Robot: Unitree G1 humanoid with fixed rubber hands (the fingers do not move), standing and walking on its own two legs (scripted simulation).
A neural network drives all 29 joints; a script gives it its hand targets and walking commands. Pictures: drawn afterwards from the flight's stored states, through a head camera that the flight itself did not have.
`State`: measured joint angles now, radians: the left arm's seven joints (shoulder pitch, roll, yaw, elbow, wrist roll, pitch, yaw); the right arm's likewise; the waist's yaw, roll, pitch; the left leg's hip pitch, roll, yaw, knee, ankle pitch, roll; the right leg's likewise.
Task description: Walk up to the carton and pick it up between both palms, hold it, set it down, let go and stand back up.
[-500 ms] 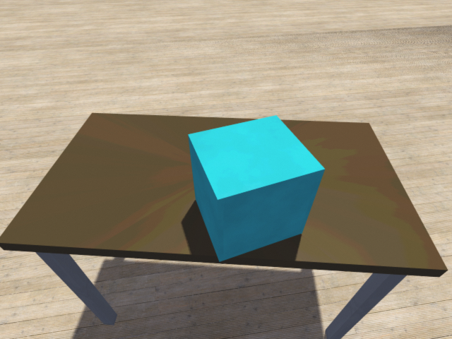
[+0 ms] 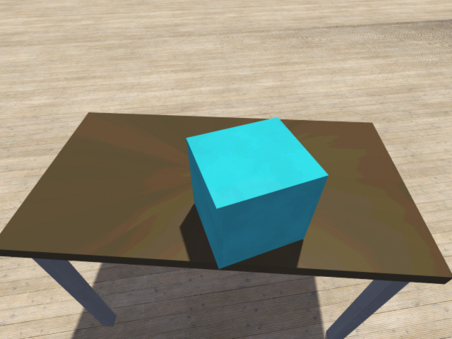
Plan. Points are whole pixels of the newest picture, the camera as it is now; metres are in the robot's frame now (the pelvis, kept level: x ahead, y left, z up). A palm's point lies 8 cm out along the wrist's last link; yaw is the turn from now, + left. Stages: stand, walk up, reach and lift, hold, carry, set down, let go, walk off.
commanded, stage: walk up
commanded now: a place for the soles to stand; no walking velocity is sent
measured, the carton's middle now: (248, 191) +0.43 -0.04 +0.02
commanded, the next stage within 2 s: reach and lift in 0.68 s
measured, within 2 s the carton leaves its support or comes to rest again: neither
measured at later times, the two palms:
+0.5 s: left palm out of the picture +0.10 +0.26 -0.12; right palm out of the picture +0.09 -0.24 -0.12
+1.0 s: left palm out of the picture +0.17 +0.24 -0.10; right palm out of the picture +0.16 -0.24 -0.12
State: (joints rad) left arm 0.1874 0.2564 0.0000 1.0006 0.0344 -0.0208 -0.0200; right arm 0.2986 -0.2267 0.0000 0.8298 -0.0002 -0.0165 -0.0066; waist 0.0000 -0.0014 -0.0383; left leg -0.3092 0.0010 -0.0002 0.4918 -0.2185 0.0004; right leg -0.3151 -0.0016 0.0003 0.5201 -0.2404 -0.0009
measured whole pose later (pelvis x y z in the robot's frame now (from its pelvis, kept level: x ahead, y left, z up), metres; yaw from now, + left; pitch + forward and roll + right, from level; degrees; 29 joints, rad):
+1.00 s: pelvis +0.00 +0.00 -0.02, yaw +0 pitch -3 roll +1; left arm 0.16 0.25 0.00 0.42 0.04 0.31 0.05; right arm 0.09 -0.23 -0.04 0.84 -0.03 -0.19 0.08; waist 0.00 0.00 0.13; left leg -0.31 0.00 0.00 0.71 -0.36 -0.01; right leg -0.31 0.00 0.00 0.74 -0.38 0.00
